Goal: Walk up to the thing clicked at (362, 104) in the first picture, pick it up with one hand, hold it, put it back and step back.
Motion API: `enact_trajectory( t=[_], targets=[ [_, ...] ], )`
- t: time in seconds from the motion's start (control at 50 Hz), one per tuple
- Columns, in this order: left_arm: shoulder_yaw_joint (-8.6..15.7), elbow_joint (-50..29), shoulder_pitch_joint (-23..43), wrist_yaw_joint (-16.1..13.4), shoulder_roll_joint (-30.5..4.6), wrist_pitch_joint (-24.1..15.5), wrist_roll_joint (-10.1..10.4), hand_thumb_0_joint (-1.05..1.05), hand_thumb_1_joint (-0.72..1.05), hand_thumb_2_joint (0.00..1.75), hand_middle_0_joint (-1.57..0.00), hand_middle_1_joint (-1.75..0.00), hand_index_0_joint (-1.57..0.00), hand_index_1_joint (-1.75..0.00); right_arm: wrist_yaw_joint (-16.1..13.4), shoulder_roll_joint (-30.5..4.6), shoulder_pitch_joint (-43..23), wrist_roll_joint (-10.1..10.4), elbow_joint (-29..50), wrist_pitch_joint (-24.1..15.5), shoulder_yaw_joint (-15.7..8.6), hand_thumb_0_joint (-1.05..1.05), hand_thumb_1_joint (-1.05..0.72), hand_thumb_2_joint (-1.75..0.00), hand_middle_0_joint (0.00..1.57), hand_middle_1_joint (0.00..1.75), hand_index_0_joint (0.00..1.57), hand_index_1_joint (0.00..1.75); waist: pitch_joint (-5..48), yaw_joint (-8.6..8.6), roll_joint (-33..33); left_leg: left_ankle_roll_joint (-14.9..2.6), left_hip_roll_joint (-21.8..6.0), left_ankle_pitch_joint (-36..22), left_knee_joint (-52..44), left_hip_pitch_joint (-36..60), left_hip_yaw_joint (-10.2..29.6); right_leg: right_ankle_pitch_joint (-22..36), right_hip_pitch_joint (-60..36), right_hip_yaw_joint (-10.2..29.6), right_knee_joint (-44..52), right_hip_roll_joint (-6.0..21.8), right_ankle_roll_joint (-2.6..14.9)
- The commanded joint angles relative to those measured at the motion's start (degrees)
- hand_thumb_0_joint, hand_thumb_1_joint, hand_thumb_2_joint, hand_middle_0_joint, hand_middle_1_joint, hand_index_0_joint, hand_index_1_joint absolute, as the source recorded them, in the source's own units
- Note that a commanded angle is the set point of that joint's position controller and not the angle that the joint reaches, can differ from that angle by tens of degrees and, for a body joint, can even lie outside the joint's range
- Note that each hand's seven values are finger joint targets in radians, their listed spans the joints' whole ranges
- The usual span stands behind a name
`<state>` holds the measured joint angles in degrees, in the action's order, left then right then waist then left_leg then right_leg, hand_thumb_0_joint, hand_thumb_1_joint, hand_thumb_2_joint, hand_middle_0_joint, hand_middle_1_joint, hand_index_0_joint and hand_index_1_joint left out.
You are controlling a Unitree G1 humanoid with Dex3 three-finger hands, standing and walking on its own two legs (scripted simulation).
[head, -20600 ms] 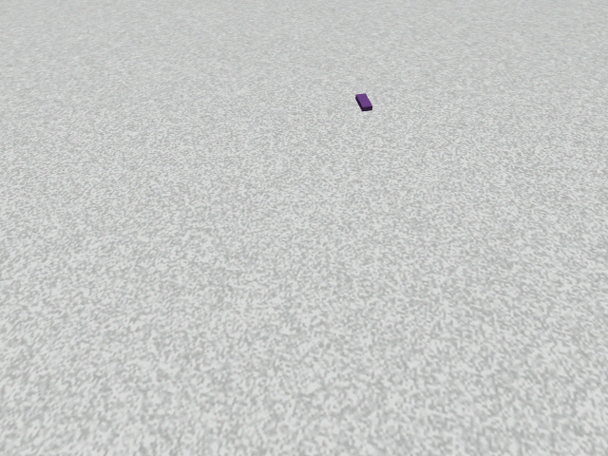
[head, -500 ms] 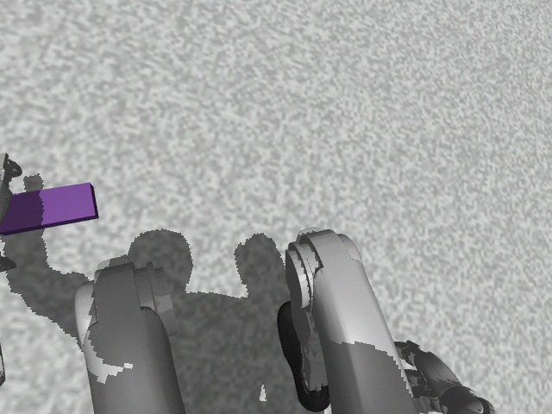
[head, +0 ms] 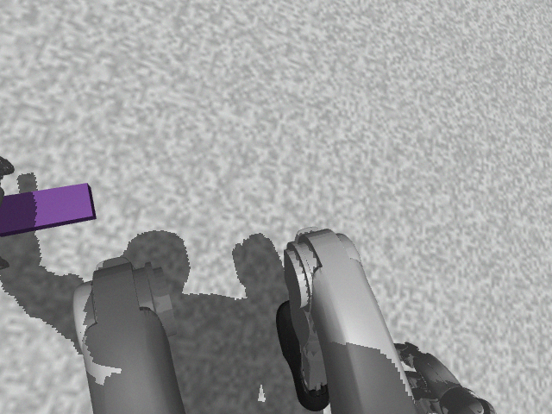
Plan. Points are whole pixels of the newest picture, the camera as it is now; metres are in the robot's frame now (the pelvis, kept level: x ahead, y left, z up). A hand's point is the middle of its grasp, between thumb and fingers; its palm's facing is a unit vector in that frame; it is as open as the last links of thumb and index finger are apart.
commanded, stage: rise first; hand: left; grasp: from above
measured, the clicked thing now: (45, 209) +0.43 +0.32 -0.29
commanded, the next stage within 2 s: approach in 0.48 s
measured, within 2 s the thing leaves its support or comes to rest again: neither
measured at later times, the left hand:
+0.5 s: hand out of the picture +0.38 +0.36 -0.18, palm faces -0.43 -0.13 -0.89, open 14.1 cm
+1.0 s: hand (40, 190) +0.43 +0.29 -0.17, palm faces -0.41 -0.09 -0.91, open 14.0 cm
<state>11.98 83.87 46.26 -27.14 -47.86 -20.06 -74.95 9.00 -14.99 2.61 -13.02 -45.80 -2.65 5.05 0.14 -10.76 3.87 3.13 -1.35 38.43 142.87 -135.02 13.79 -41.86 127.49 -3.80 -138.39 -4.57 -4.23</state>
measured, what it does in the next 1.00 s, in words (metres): stands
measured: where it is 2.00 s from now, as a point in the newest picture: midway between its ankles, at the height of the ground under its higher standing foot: (236, 391)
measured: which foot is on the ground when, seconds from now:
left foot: down 0.00-1.00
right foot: down 0.00-1.00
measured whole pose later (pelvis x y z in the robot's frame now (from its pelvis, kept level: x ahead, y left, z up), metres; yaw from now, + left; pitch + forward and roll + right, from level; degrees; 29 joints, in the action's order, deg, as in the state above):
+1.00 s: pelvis -0.01 +0.00 +0.01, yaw +0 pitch +31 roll -9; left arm 4.8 88.7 54.5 -29.4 -41.9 -13.0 -75.0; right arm 8.8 -15.2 4.9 -11.0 -44.1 -4.6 6.4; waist 1.7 -14.7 2.7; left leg 2.7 -1.7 37.0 140.4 -134.8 12.9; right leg -40.1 127.7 -3.4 -136.2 -4.5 -3.9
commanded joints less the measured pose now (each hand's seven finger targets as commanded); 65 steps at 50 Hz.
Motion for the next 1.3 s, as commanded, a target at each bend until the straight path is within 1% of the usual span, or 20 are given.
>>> enact_trajectory(
  t=[0.0, 0.04, 0.12, 0.2, 0.3, 0.34, 0.44, 0.5, 0.54, 0.56, 0.6, 0.72, 0.8, 0.84, 0.88, 0.96, 1.02, 1.06, 1.16, 1.28],
  targets=[
    [1.17, -8.83, 14.31, -2.3, -16.2, 0.12, 1.04, 0.0, -0.58, 1.04, -0.08, -0.99, -0.06, -1.01, -1.03, -14.89, 9.14, 0.18, 0.97, 0.05, -4.64, 0.0, -0.9, -0.9, 0.2, 0.3, 0.2, 0.3, 37.2, 1.17, -20.14, -3.76, 0.25, -8.22, -13.96, 30.39, -9.79, 13.19, -14.43, -6.75, 14.27, -0.46, 5.46],
    [1.15, -8.25, 14.96, -2.21, -16.19, 0.39, 0.93, 0.0, -0.58, 1.05, -0.08, -0.99, -0.06, -1.01, -0.93, -15.09, 9.25, -0.04, 1.02, -0.09, -4.68, 0.0, -0.9, -0.9, 0.2, 0.3, 0.2, 0.3, 37.2, 0.39, -21.42, -3.55, 0.17, -8.5, -14.45, 31.69, -9.38, 13.27, -13.51, -7.38, 13.63, -0.45, 5.56],
    [0.86, -8.12, 14.75, -1.81, -16.38, 0.64, 1.2, 0.0, -0.57, 1.03, -0.07, -1.01, -0.06, -1.02, -1.05, -15.21, 8.93, 0.5, 1.32, -0.07, -4.85, 0.0, -0.9, -0.9, 0.2, 0.3, 0.2, 0.3, 37.46, 0.96, -21.73, -3.51, 0.11, -8.27, -14.63, 31.55, -9.47, 13.09, -12.98, -7.45, 13.62, -0.44, 5.71],
    [-0.71, -5.12, 13.84, -1.23, -14.28, 0.84, 1.22, 0.0, -0.57, 1.03, -0.08, -1.01, -0.06, -1.02, -1.12, -14.84, 9.14, 0.48, 1.2, 0.03, -4.44, 0.0, -0.9, -0.9, 0.2, 0.3, 0.2, 0.3, 35.36, 0.41, -18.71, -3.85, 0.33, -7.32, -14.48, 29.39, -9.45, 12.5, -13.13, -7.36, 14.33, -0.54, 5.57],
    [0.65, -7.32, 14.39, -1.04, -17.32, 0.64, 1.03, 0.0, -0.55, 1.02, -0.09, -1.0, -0.08, -1.01, -1.22, -15.2, 9.18, 0.7, 1.57, -0.01, -4.35, 0.0, -0.9, -0.9, 0.2, 0.3, 0.2, 0.3, 37.35, 1.09, -18.6, -3.98, 0.25, -7.89, -13.95, 29.47, -9.56, 13.07, -15.04, -6.8, 14.68, -0.56, 5.33],
    [0.28, -7.37, 13.45, -1.05, -15.61, 0.65, 1.53, 0.0, -0.55, 1.02, -0.09, -0.99, -0.08, -1.01, -1.13, -15.05, 9.13, 0.6, 1.67, -0.14, -4.5, 0.0, -0.9, -0.9, 0.2, 0.3, 0.2, 0.3, 36.92, 0.79, -19.21, -3.85, 0.29, -8.11, -14.26, 30.3, -9.51, 13.18, -14.61, -7.1, 14.35, -0.38, 5.35],
    [0.64, -9.4, 14.52, -1.25, -15.93, 0.49, 1.46, 0.0, -0.57, 1.03, -0.08, -1.0, -0.07, -1.02, -1.36, -15.05, 8.57, 1.07, 1.97, 0.09, -4.8, 0.0, -0.9, -0.9, 0.2, 0.3, 0.2, 0.3, 37.57, 1.56, -21.15, -3.49, 0.34, -6.43, -15.5, 31.3, -9.52, 11.11, -12.81, -7.34, 14.23, -0.35, 5.88],
    [-1.27, -8.6, 15.58, -0.95, -14.22, 0.9, 0.76, 0.0, -0.58, 1.04, -0.08, -1.01, -0.06, -1.02, -1.4, -14.89, 9.74, 0.95, 1.32, -0.09, -4.64, 0.0, -0.9, -0.9, 0.2, 0.3, 0.2, 0.3, 36.42, 0.0, -20.06, -3.72, 0.36, -7.23, -14.83, 30.64, -9.48, 12.48, -13.16, -7.03, 14.88, -0.43, 5.62],
    [0.18, -9.46, 14.88, -1.14, -16.12, 1.14, 1.25, 0.0, -0.56, 1.02, -0.09, -1.0, -0.08, -1.01, -1.47, -15.01, 9.88, 1.43, 1.48, -0.18, -4.89, 0.0, -0.9, -0.9, 0.2, 0.3, 0.2, 0.3, 38.43, 1.41, -20.15, -3.78, 0.29, -8.71, -14.61, 31.29, -9.65, 13.77, -14.17, -6.65, 14.89, -0.27, 5.51],
    [0.05, -7.93, 13.92, -1.2, -15.19, 1.37, 1.73, 0.0, -0.61, 1.09, -0.09, -0.96, -0.05, -1.01, -1.32, -15.08, 9.98, 1.35, 1.43, -0.33, -4.84, 0.0, -0.9, -0.9, 0.2, 0.3, 0.2, 0.3, 36.68, 1.02, -19.9, -3.76, 0.43, -8.17, -15.07, 30.57, -9.78, 13.17, -13.71, -6.96, 14.58, -0.12, 5.49],
    [-2.14, -8.64, 15.52, -0.67, -13.34, 1.61, 1.42, 0.0, -0.54, 1.0, -0.08, -1.04, -0.08, -1.04, -1.27, -14.8, 9.76, 1.51, 1.51, -0.36, -4.88, 0.0, -0.9, -0.9, 0.2, 0.3, 0.2, 0.3, 36.15, 0.13, -20.07, -3.77, 0.31, -7.04, -15.37, 30.39, -9.57, 12.38, -12.73, -7.04, 14.9, -0.33, 5.65],
    [-6.46, -12.32, 22.04, -0.53, -8.68, 1.98, 1.8, 0.0, -0.55, 1.01, -0.08, -1.05, -0.08, -1.05, -1.45, -15.14, 11.49, 2.32, 1.55, -1.09, -5.34, 0.0, -0.9, -0.9, 0.2, 0.3, 0.2, 0.3, 37.94, -2.13, -21.81, -3.37, -0.01, -6.82, -16.07, 33.09, -9.07, 12.59, -11.58, -7.41, 15.73, -0.21, 5.73],
    [-8.37, -7.21, 23.47, -2.0, -5.8, 3.82, 1.64, 0.0, -0.54, 1.0, -0.08, -1.05, -0.08, -1.05, -1.35, -14.81, 12.92, 2.39, 1.17, -1.72, -4.64, 0.0, -0.9, -0.9, 0.2, 0.3, 0.2, 0.3, 35.95, -3.85, -20.46, -3.54, -0.06, -7.33, -15.78, 31.35, -9.23, 13.53, -11.77, -7.38, 15.98, -0.1, 5.56],
    [-8.13, -6.45, 24.43, -2.73, -5.99, 5.03, 1.35, 0.0, -0.55, 1.01, -0.08, -1.04, -0.08, -1.04, -1.34, -15.24, 13.07, 2.43, 1.66, -2.0, -4.41, 0.0, -0.9, -0.9, 0.2, 0.3, 0.2, 0.3, 36.17, -3.79, -21.59, -3.32, -0.07, -7.14, -16.89, 32.77, -8.93, 13.08, -11.21, -7.98, 15.8, -0.14, 5.77],
    [-5.96, -5.1, 23.2, -3.84, -8.4, 6.42, 0.66, 0.0, -0.55, 1.02, -0.08, -1.03, -0.08, -1.04, -1.32, -15.28, 12.36, 2.44, 2.15, -1.88, -3.95, 0.0, -0.9, -0.9, 0.2, 0.3, 0.2, 0.3, 39.46, -1.89, -24.05, -3.06, 0.01, -8.85, -17.27, 34.63, -9.23, 14.3, -12.14, -7.9, 14.86, -0.22, 6.09],
    [-5.38, 2.74, 22.48, -4.65, -8.3, 9.27, 1.01, 0.0, -0.52, 1.0, -0.1, -1.01, -0.1, -1.01, -0.89, -14.96, 12.37, 1.94, 2.82, -2.22, -2.48, 0.0, -0.9, -0.89, 0.2, 0.3, 0.2, 0.3, 34.21, -3.97, -17.53, -4.47, 0.29, -7.33, -15.29, 27.11, -10.13, 14.29, -14.17, -6.68, 16.36, -0.58, 5.28],
    [-2.59, 0.2, 21.68, -4.68, -14.04, 9.82, 2.0, 0.0, -0.53, 1.0, -0.11, -0.99, -0.11, -0.99, -0.96, -15.3, 11.16, 2.02, 3.58, -2.64, -1.73, 0.0, -0.9, -0.9, 0.2, 0.3, 0.2, 0.3, 37.69, -1.03, -19.46, -4.51, 0.25, -7.2, -15.32, 27.69, -10.46, 13.11, -16.48, -5.88, 15.85, -0.68, 5.56],
    [-2.72, 1.03, 20.61, -3.96, -14.27, 10.13, 2.5, 0.0, -0.5, 0.97, -0.13, -0.98, -0.13, -0.98, -0.83, -15.25, 10.6, 1.73, 4.28, -2.74, -1.38, 0.0, -0.9, -0.9, 0.2, 0.3, 0.2, 0.3, 36.52, -1.97, -18.11, -4.86, 0.19, -6.63, -14.27, 25.54, -10.6, 12.48, -17.7, -5.27, 16.0, -0.95, 5.32],
    [-1.07, -6.05, 20.17, -1.24, -17.15, 8.76, 4.98, 0.0, -0.51, 0.97, -0.13, -0.97, -0.12, -0.97, -0.78, -15.56, 11.83, 1.97, 4.03, -2.86, -1.93, 0.0, -0.9, -0.9, 0.2, 0.3, 0.2, 0.3, 38.86, -1.17, -18.69, -4.74, 0.17, -7.23, -13.92, 26.16, -10.39, 12.64, -19.97, -4.86, 16.03, -0.78, 5.24],
    [-5.38, -8.6, 21.19, 2.89, -11.42, 5.3, 6.04, 0.0, -0.51, 0.99, -0.14, -0.97, -0.13, -0.98, -1.11, -15.28, 14.0, 2.09, 2.69, -2.23, -3.13, 0.0, -0.9, -0.9, 0.2, 0.3, 0.2, 0.3, 37.07, -3.25, -18.9, -4.14, 0.1, -5.35, -13.8, 26.48, -9.29, 11.08, -17.09, -5.98, 16.25, -0.7, 5.54]
  ],
)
